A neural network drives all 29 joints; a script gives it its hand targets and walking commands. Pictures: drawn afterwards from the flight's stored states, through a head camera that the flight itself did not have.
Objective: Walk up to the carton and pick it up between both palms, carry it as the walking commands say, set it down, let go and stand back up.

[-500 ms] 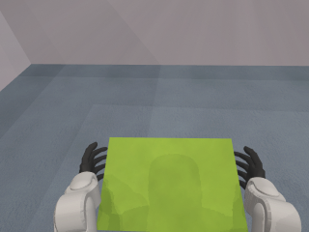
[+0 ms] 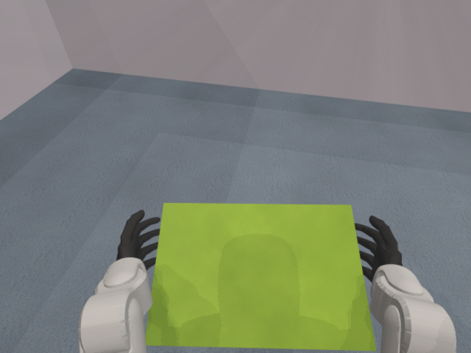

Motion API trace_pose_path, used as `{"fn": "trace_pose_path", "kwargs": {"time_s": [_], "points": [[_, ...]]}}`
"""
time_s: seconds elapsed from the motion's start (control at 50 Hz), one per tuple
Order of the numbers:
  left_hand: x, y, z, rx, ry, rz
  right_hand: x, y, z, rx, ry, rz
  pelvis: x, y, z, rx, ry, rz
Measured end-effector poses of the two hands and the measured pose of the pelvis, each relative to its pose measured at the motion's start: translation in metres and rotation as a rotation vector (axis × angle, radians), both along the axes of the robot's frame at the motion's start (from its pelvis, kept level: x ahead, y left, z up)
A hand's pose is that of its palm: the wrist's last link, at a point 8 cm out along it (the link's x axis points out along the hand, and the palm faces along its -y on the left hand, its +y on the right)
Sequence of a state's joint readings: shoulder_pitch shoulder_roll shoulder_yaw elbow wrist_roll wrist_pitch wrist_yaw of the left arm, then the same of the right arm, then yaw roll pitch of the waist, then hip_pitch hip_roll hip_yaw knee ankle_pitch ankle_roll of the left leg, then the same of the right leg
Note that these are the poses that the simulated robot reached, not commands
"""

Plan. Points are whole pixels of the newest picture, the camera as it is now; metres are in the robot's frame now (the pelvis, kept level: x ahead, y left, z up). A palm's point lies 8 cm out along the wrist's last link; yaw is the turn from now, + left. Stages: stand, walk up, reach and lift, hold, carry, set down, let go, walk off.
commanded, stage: carry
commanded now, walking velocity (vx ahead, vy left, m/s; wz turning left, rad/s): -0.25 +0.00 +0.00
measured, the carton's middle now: (254, 276) +0.26 +0.00 +0.02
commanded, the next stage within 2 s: none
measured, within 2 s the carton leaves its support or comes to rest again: neither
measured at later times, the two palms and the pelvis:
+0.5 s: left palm out of the picture +0.04 +0.16 +0.08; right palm out of the picture +0.04 -0.20 +0.09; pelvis -0.20 -0.03 -0.01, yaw +1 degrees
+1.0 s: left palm out of the picture -0.15 +0.11 +0.10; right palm out of the picture -0.17 -0.25 +0.09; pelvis -0.39 -0.06 +0.00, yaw -1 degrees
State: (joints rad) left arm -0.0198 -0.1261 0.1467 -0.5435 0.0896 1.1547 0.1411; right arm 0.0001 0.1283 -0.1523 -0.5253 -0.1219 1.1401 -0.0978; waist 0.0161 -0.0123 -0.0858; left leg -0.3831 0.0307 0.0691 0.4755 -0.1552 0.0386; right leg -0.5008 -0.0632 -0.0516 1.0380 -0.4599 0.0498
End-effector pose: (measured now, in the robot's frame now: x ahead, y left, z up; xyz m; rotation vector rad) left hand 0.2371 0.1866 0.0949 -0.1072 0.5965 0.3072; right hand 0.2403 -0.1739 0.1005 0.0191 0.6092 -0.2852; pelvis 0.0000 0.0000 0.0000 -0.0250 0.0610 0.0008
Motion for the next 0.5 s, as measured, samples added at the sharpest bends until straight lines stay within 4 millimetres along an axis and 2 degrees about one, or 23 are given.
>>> {"fn": "trace_pose_path", "kwargs": {"time_s": [0.08, 0.14, 0.2, 0.24, 0.38, 0.5], "points": [[-0.023, -0.018, 0.004, 0.017, -0.016, -0.024, -0.033, -0.017, -0.001, 0.011, -0.015, -0.026, -0.032, -0.011, -0.004, 0.002, 0.011, -0.013], [-0.045, -0.036, 0.000, 0.032, -0.016, -0.044, -0.063, -0.036, -0.011, 0.028, -0.016, -0.046, -0.060, -0.024, -0.011, 0.015, 0.011, -0.025], [-0.072, -0.052, -0.005, 0.052, 0.030, -0.076, -0.099, -0.052, -0.024, 0.062, 0.029, -0.079, -0.085, -0.031, -0.009, 0.011, -0.013, -0.026], [-0.090, -0.057, -0.004, 0.058, 0.042, -0.084, -0.119, -0.056, -0.024, 0.074, 0.041, -0.088, -0.099, -0.034, -0.006, 0.027, -0.023, -0.026], [-0.141, -0.053, 0.006, 0.045, -0.009, -0.062, -0.161, -0.052, -0.006, 0.046, -0.013, -0.065, -0.151, -0.035, -0.003, 0.049, -0.006, -0.017], [-0.197, -0.028, -0.014, -0.012, 0.015, -0.009, -0.199, -0.028, -0.007, -0.004, 0.012, -0.013, -0.201, -0.025, -0.009, 0.046, -0.008, 0.007]]}}
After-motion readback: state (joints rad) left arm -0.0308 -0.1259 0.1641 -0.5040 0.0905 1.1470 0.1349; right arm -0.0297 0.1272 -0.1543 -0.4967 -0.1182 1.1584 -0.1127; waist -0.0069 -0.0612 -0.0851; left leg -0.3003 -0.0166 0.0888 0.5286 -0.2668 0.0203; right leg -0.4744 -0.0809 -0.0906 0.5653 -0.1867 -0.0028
